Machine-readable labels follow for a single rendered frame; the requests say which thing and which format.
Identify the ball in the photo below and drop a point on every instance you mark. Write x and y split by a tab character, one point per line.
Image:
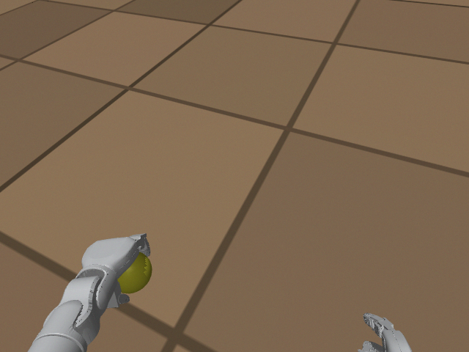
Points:
137	275

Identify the left robot hand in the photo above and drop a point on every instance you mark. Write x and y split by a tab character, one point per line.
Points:
117	254

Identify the right robot hand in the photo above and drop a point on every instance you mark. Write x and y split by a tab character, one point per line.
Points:
393	341

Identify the left robot arm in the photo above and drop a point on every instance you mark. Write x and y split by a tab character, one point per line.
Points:
75	322

